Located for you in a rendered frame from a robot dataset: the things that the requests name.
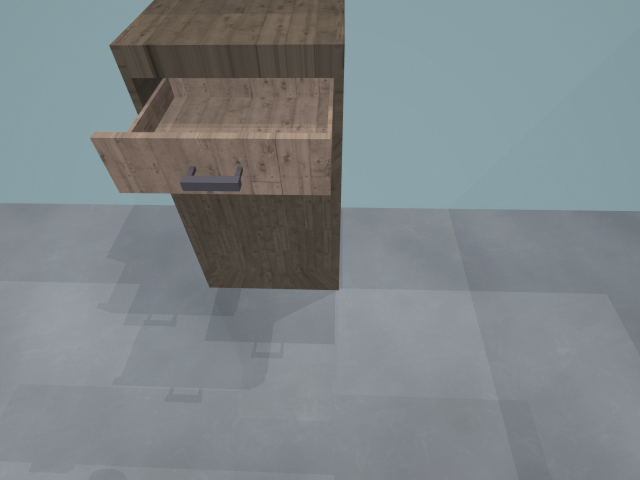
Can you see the drawer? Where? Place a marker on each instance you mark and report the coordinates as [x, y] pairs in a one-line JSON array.
[[280, 130]]

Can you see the cabinet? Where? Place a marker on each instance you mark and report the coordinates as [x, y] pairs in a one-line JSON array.
[[244, 240]]

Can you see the handle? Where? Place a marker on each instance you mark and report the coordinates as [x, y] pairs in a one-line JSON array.
[[211, 183]]

